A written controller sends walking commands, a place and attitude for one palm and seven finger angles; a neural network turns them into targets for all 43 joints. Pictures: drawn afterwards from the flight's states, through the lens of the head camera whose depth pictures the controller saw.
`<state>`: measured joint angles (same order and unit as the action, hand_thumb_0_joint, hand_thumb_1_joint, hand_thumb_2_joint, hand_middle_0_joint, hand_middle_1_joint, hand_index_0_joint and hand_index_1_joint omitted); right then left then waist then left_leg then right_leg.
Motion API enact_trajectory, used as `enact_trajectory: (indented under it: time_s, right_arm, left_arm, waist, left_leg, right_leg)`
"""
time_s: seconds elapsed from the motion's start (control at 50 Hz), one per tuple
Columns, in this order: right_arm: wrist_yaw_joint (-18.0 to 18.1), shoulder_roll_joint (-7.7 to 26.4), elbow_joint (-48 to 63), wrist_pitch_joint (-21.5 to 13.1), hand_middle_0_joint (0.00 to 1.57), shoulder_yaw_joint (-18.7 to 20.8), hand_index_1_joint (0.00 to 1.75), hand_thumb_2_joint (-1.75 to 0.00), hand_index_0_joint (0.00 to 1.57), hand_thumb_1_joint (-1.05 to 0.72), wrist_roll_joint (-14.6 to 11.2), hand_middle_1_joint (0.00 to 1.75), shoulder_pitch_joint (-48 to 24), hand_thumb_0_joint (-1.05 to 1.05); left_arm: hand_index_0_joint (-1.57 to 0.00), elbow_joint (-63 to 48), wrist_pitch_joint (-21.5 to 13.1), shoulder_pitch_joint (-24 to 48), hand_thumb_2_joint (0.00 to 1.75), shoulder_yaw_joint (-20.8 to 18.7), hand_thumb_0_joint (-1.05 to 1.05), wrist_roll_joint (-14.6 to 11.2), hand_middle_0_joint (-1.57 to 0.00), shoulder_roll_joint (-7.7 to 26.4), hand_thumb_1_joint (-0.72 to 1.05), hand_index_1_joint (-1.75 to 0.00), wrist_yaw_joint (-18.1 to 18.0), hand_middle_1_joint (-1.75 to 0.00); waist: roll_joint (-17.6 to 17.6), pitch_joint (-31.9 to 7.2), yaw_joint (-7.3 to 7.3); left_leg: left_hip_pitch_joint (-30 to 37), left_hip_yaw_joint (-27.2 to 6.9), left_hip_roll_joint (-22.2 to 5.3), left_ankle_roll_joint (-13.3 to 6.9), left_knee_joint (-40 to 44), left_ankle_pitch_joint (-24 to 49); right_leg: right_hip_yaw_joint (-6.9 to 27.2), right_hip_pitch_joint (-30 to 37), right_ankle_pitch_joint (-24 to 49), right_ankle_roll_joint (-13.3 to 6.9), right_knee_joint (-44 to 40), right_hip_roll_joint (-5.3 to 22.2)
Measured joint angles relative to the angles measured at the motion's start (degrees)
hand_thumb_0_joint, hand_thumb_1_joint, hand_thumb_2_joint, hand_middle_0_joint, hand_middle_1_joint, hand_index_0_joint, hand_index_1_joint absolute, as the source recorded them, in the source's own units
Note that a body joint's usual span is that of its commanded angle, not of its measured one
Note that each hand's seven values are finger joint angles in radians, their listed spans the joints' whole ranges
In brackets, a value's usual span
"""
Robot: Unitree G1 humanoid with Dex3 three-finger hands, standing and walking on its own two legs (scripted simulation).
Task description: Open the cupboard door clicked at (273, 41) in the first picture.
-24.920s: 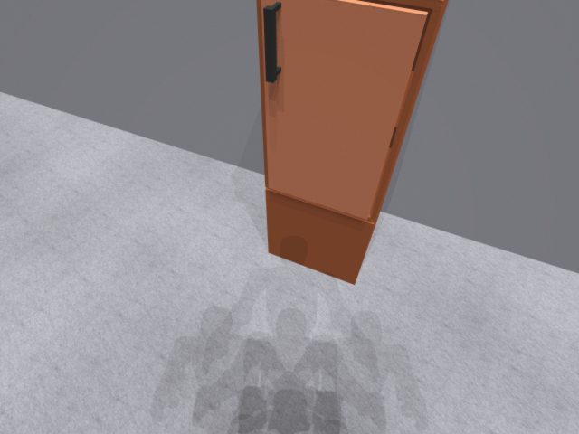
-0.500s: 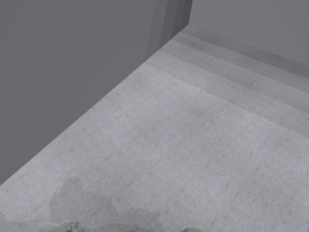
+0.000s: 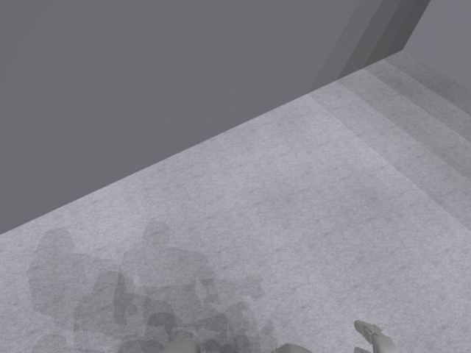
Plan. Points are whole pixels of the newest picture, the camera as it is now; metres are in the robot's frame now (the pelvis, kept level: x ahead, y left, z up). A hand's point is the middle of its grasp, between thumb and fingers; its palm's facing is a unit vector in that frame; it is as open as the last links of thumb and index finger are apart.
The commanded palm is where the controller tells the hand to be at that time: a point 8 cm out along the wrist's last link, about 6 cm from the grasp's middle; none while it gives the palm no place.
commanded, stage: turn to face it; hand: left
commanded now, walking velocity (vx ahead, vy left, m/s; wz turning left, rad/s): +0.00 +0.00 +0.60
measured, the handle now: out of the picture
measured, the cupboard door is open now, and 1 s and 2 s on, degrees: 55 55 55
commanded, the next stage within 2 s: none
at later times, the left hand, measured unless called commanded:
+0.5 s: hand out of the picture +0.04 +0.16 -0.14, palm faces +0.32 -0.92 -0.24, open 7.4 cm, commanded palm none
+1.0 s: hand out of the picture -0.02 +0.14 -0.14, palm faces +0.60 -0.74 -0.30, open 7.4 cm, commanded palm none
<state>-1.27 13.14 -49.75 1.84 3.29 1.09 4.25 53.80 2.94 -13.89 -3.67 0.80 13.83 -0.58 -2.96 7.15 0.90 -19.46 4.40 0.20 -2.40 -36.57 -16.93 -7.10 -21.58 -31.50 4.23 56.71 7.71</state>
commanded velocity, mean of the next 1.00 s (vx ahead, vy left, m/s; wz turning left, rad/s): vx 0.00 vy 0.00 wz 0.60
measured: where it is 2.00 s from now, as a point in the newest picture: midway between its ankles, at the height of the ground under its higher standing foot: outside the picture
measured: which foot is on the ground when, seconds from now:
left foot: down 0.00-0.26, up 0.28-0.56, down 0.58-0.88, up 0.90-1.00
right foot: up 0.00-0.24, down 0.26-0.58, up 0.60-0.86, down 0.88-1.00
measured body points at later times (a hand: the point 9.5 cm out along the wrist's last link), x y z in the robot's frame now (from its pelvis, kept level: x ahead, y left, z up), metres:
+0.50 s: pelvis +0.02 -0.05 +0.02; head +0.07 -0.04 +0.46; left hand +0.02 +0.21 -0.12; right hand +0.18 -0.28 -0.13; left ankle -0.01 +0.07 -0.68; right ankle +0.04 -0.17 -0.72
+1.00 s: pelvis +0.05 -0.07 +0.01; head +0.10 -0.06 +0.46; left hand -0.05 +0.18 -0.11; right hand +0.27 -0.24 -0.14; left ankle -0.04 +0.03 -0.65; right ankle +0.11 -0.17 -0.72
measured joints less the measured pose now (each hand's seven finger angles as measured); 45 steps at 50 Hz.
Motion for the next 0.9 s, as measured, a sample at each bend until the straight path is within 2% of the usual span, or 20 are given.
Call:
enact_trajectory:
  time_s: [0.04, 0.1, 0.18, 0.24, 0.26, 0.32, 0.36, 0.4, 0.44, 0.52, 0.56, 0.58, 0.62, 0.66, 0.7, 0.78, 0.86, 0.88, 0.9]
  right_arm:
    - [0.6, -0.4, 0.0, -0.1, 0.20, -0.2, 0.30, -0.90, 0.20, -0.91, 0.1, 0.30, 1.1, 0.01]
    - [1.0, -0.5, -0.8, 0.4, 0.20, -0.3, 0.30, -0.90, 0.20, -0.90, 0.4, 0.30, 2.6, 0.01]
    - [0.8, -0.4, -1.8, 1.1, 0.20, 0.1, 0.30, -0.89, 0.20, -0.90, 0.6, 0.30, 4.2, 0.01]
    - [0.8, -0.2, -2.1, 1.7, 0.20, 0.7, 0.30, -0.89, 0.20, -0.90, 0.5, 0.30, 5.4, 0.01]
    - [0.7, -0.2, -1.9, 1.9, 0.20, 0.9, 0.30, -0.89, 0.20, -0.90, 0.2, 0.30, 6.0, 0.01]
    - [0.6, 1.3, -2.6, 2.7, 0.20, 2.0, 0.30, -0.90, 0.20, -0.90, 0.1, 0.30, 5.7, 0.01]
    - [0.4, 1.7, -3.1, 3.1, 0.20, 2.3, 0.30, -0.90, 0.20, -0.90, 0.1, 0.30, 5.4, 0.01]
    - [0.1, 1.6, -3.3, 3.3, 0.20, 2.3, 0.30, -0.90, 0.20, -0.91, 0.0, 0.30, 5.2, 0.01]
    - [-0.2, 1.2, -3.3, 3.3, 0.20, 2.0, 0.30, -0.90, 0.20, -0.91, -0.2, 0.30, 5.0, 0.01]
    - [-0.5, 0.5, -2.7, 2.7, 0.20, 1.3, 0.30, -0.90, 0.20, -0.91, -0.4, 0.30, 4.1, 0.01]
    - [-0.6, 0.5, -2.0, 1.9, 0.20, 0.9, 0.30, -0.90, 0.20, -0.91, -0.4, 0.30, 3.8, 0.01]
    - [-0.6, 0.8, -1.4, 1.3, 0.20, 0.8, 0.30, -0.90, 0.20, -0.91, -0.2, 0.30, 3.9, 0.01]
    - [-0.2, 0.1, -1.2, 0.5, 0.20, 0.6, 0.30, -0.90, 0.20, -0.91, 0.1, 0.30, 3.3, 0.01]
    - [0.4, -0.5, -0.9, 0.0, 0.20, 0.3, 0.30, -0.90, 0.20, -0.91, 0.3, 0.30, 3.5, 0.01]
    - [0.9, -0.8, -1.0, 0.1, 0.20, 0.2, 0.30, -0.90, 0.20, -0.90, 0.5, 0.30, 4.0, 0.01]
    - [1.0, -0.6, -1.8, 0.8, 0.20, 0.2, 0.30, -0.90, 0.20, -0.90, 0.7, 0.30, 4.8, 0.01]
    - [0.8, -0.2, -2.1, 1.8, 0.20, 0.8, 0.30, -0.90, 0.20, -0.90, 0.5, 0.30, 5.6, 0.01]
    - [0.8, -0.1, -2.1, 2.1, 0.20, 1.0, 0.30, -0.90, 0.20, -0.90, 0.3, 0.30, 5.9, 0.01]
    - [0.7, 0.3, -2.3, 2.3, 0.20, 1.4, 0.30, -0.90, 0.20, -0.90, 0.1, 0.30, 5.7, 0.01]
  left_arm:
    - [-0.20, 0.2, 0.8, 1.5, 0.90, -0.4, 0.01, 0.0, -0.20, 0.4, 0.91, -0.30, -0.1, -0.30]
    - [-0.20, -1.0, 0.8, 3.2, 0.90, -0.9, 0.01, 0.0, -0.20, 0.5, 0.91, -0.30, 0.3, -0.30]
    - [-0.20, -2.9, 0.0, 4.6, 0.90, -0.8, 0.01, 0.0, -0.20, 0.2, 0.91, -0.30, 0.6, -0.30]
    - [-0.20, -4.0, -0.9, 4.7, 0.90, -0.6, 0.01, -0.1, -0.20, 0.2, 0.91, -0.30, 0.7, -0.30]
    - [-0.20, -4.6, -1.5, 4.3, 0.90, -0.5, 0.01, 0.1, -0.20, 0.5, 0.91, -0.30, 0.6, -0.30]
    - [-0.20, -4.5, -2.2, 4.7, 0.90, 0.0, 0.01, 0.5, -0.20, -1.1, 0.91, -0.30, 0.0, -0.30]
    - [-0.20, -4.4, -2.1, 4.2, 0.90, 0.4, 0.01, 0.5, -0.20, -1.9, 0.91, -0.30, -0.4, -0.30]
    - [-0.20, -4.1, -2.1, 3.6, 0.90, 0.7, 0.01, 0.5, -0.20, -2.4, 0.91, -0.30, -0.5, -0.30]
    - [-0.20, -3.7, -2.1, 3.2, 0.90, 1.0, 0.01, 0.6, -0.20, -2.6, 0.91, -0.30, -0.4, -0.30]
    - [-0.21, -3.0, -2.4, 2.5, 0.90, 1.1, 0.01, 0.7, -0.20, -2.5, 0.90, -0.30, 0.0, -0.30]
    - [-0.21, -2.8, -2.2, 1.8, 0.90, 0.8, 0.01, 0.4, -0.20, -2.1, 0.90, -0.30, 0.3, -0.30]
    - [-0.21, -2.9, -1.9, 1.3, 0.90, 0.6, 0.01, 0.1, -0.20, -2.0, 0.90, -0.30, 0.5, -0.30]
    - [-0.21, -2.2, -0.5, 1.9, 0.90, 0.2, 0.01, 0.0, -0.20, -0.7, 0.90, -0.30, 0.3, -0.30]
    - [-0.21, -1.2, 0.6, 2.8, 0.90, -0.4, 0.01, 0.0, -0.20, 0.1, 0.91, -0.30, -0.1, -0.30]
    - [-0.20, -0.9, 1.1, 3.6, 0.90, -0.8, 0.01, -0.1, -0.20, 0.5, 0.91, -0.30, 0.1, -0.30]
    - [-0.20, -2.0, 0.6, 4.3, 0.90, -1.0, 0.01, -0.1, -0.20, 0.5, 0.91, -0.30, 0.5, -0.30]
    - [-0.20, -3.5, -0.8, 3.6, 0.90, -0.9, 0.01, -0.2, -0.20, 0.6, 0.91, -0.30, 0.6, -0.30]
    - [-0.20, -3.9, -1.4, 3.2, 0.90, -0.9, 0.01, 0.1, -0.20, 0.7, 0.91, -0.30, 0.4, -0.30]
    - [-0.20, -3.9, -1.7, 3.3, 0.90, -0.7, 0.01, 0.3, -0.20, 0.3, 0.91, -0.30, 0.2, -0.30]
  waist:
    - [0.4, -0.3, 0.01]
    - [1.5, -0.8, 0.02]
    - [3.2, -1.6, -0.66]
    - [4.2, -2.3, -1.30]
    - [3.6, -3.1, -1.35]
    - [5.1, -1.9, -1.79]
    - [4.9, -1.4, -2.16]
    - [3.9, -1.2, -2.41]
    - [2.7, -1.1, -2.46]
    - [0.8, -0.6, -1.77]
    - [0.4, -0.8, -1.60]
    - [1.1, -1.4, -1.64]
    - [-0.1, -0.8, -1.25]
    - [-0.3, -0.8, -1.15]
    - [0.3, -1.1, -1.06]
    - [2.4, -1.6, -0.97]
    - [3.9, -2.7, -1.28]
    - [3.5, -3.2, -1.08]
    - [4.0, -2.8, -1.06]
  left_leg:
    - [0.3, -1.8, 0.0, 0.7, 0.9, -0.1]
    - [1.4, -4.3, 0.0, 1.6, 4.0, 1.9]
    - [1.6, -7.5, -0.2, 2.6, 5.7, 3.1]
    - [0.4, -9.8, 0.0, 3.9, 4.0, 2.4]
    - [-0.9, -10.0, 0.7, 4.0, 2.2, 1.3]
    - [-6.4, -8.9, 1.3, 4.4, -14.2, -10.0]
    - [-8.9, -6.4, 1.0, 5.1, -23.9, -10.6]
    - [-9.2, -4.1, 0.2, 5.8, -26.2, -10.2]
    - [-7.6, -2.1, -0.5, 6.3, -22.1, -10.2]
    - [-2.4, 0.5, -0.9, 6.0, -8.4, -8.6]
    - [1.1, 1.1, -0.8, 5.2, 0.7, -2.4]
    - [1.7, 0.1, -1.3, 3.3, 3.3, 3.5]
    - [0.2, -0.5, -0.5, 1.3, -0.1, 1.9]
    - [0.2, -1.6, -0.3, 1.1, -0.3, -0.2]
    - [0.7, -3.1, -0.2, 1.7, 1.6, 0.5]
    - [1.5, -6.0, -0.2, 2.4, 4.9, 2.9]
    - [-0.1, -9.1, 0.3, 3.8, 3.6, 2.7]
    - [-1.5, -9.3, 1.0, 3.9, 1.4, 0.2]
    - [-3.1, -9.5, 1.2, 4.0, -3.2, -4.5]
  right_leg:
    - [2.8, -3.5, 1.4, 0.7, 5.9, -1.5]
    - [4.9, -5.5, 4.9, 0.9, 4.8, -2.5]
    - [5.8, -3.0, 6.6, 0.5, -6.3, -3.9]
    - [5.4, 1.8, 10.9, -0.1, -18.0, -5.3]
    - [5.7, 3.7, 12.0, -1.1, -23.1, -4.8]
    - [3.5, 3.9, 12.9, -3.6, -21.5, -4.2]
    - [2.0, 5.6, 13.3, -3.8, -22.6, -3.2]
    - [0.8, 7.2, 13.8, -3.8, -24.4, -2.1]
    - [-0.5, 8.4, 14.1, -3.6, -25.7, -1.0]
    - [-3.3, 9.0, 12.9, -2.9, -24.7, 0.9]
    - [-4.7, 8.1, 11.0, -2.2, -21.4, 1.8]
    - [-5.0, 6.3, 9.5, -1.4, -17.7, 1.7]
    - [-0.7, 1.7, 2.3, -0.1, -6.6, 1.3]
    - [2.5, -2.2, 1.1, 0.4, 1.8, -0.4]
    - [4.1, -4.4, 3.2, 0.5, 4.6, -1.7]
    - [5.1, -3.5, 5.4, 0.3, -3.0, -3.5]
    - [4.7, 2.8, 10.2, -0.5, -19.0, -5.3]
    - [4.8, 3.8, 12.9, -2.2, -22.5, -4.9]
    - [4.0, 3.6, 13.8, -3.5, -21.9, -4.7]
